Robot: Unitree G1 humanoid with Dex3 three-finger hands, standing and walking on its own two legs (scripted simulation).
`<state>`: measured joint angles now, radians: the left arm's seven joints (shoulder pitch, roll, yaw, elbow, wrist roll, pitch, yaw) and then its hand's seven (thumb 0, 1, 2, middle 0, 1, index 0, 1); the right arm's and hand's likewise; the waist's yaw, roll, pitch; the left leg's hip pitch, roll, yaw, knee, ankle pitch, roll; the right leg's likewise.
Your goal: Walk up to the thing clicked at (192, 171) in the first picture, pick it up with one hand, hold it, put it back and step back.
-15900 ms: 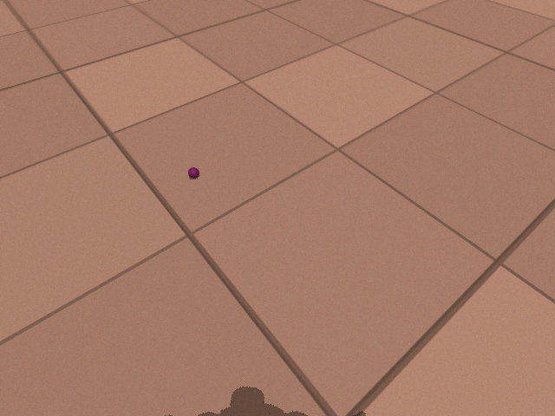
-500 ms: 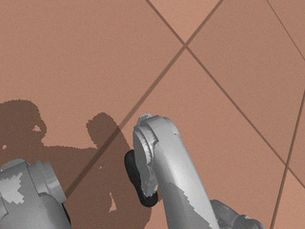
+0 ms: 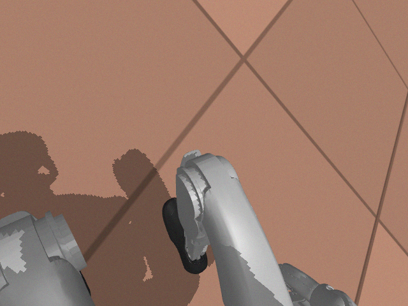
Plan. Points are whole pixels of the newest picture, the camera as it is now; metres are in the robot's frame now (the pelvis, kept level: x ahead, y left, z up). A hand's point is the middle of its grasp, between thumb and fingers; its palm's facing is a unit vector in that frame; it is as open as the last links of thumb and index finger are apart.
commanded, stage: close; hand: left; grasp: from above
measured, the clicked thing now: out of the picture +0.44 +0.29 -0.27
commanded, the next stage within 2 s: settle in 0.74 s
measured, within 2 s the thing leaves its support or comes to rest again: leaves its support in 1.16 s
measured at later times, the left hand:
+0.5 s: hand out of the picture +0.43 +0.29 -0.26, palm faces -0.43 -0.16 -0.89, open 8.4 cm
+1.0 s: hand out of the picture +0.43 +0.29 -0.25, palm faces -0.41 -0.19 -0.89, open 6.9 cm
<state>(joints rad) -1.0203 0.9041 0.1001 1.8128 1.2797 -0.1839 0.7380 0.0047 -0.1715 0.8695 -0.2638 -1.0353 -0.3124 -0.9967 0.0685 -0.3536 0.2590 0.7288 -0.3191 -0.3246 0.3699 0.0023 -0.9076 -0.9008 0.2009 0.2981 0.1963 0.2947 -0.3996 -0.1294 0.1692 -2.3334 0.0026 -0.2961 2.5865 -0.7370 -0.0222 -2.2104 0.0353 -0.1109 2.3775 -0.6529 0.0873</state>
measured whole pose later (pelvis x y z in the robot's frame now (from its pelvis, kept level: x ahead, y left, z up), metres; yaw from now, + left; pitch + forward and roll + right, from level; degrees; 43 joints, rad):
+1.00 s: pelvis +0.00 +0.00 +0.00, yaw +0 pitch +26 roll -15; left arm -1.03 0.93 0.11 1.78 1.26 -0.20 0.70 -0.02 0.36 0.41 -0.63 -0.75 -0.85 -0.67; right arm 0.09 -0.36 0.28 0.68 -0.31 -0.28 0.33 0.00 -0.91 -0.90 0.20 0.30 0.20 0.29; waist -0.40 -0.13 0.17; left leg -2.33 0.01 -0.30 2.57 -0.73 -0.02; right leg -2.21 0.04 -0.12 2.36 -0.64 0.09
